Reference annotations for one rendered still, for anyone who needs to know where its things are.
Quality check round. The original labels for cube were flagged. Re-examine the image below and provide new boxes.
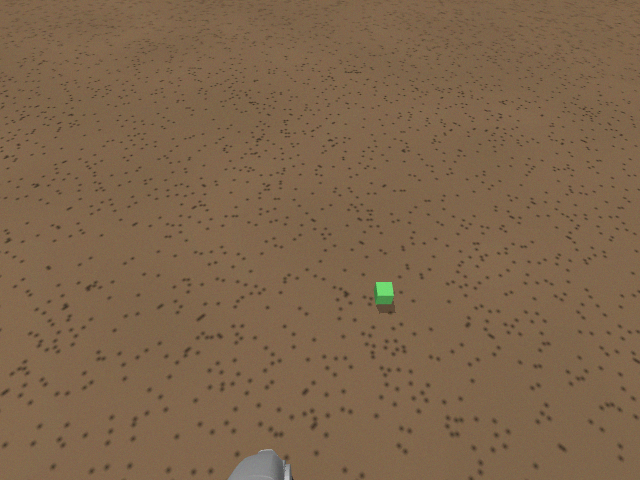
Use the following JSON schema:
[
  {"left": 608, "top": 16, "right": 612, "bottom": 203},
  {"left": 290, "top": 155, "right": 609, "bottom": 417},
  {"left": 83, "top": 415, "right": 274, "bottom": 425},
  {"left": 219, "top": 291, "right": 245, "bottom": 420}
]
[{"left": 374, "top": 282, "right": 394, "bottom": 304}]

